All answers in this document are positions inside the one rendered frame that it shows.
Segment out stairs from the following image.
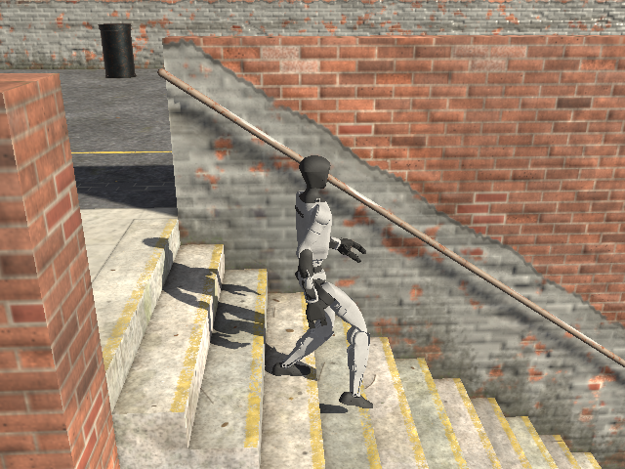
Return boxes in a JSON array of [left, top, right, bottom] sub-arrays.
[[105, 220, 602, 469]]

